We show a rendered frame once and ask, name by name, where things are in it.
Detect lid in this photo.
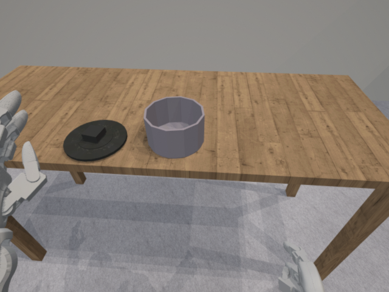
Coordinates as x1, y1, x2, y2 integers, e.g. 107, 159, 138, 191
63, 120, 128, 162

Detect table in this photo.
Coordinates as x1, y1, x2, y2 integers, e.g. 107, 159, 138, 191
0, 65, 389, 281

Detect robot left hand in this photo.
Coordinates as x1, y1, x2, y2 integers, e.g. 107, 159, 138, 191
0, 90, 47, 228

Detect pot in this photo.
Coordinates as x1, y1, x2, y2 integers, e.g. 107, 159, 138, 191
143, 96, 205, 159

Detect robot left forearm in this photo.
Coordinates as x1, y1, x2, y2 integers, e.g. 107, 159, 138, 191
0, 228, 18, 292

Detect robot right hand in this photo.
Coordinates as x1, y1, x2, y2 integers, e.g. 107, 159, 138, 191
278, 241, 325, 292

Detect knob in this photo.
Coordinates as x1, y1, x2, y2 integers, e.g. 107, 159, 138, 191
81, 125, 106, 142

